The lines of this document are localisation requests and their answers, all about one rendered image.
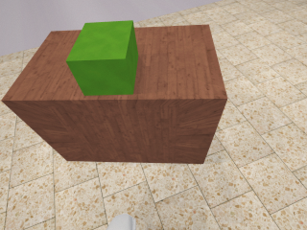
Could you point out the left robot thigh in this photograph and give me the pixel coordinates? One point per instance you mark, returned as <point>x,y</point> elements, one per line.
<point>122,222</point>

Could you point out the pedestal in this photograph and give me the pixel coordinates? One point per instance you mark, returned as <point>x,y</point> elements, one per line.
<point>171,118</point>

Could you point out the carton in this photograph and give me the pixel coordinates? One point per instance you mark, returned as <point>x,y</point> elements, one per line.
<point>104,58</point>

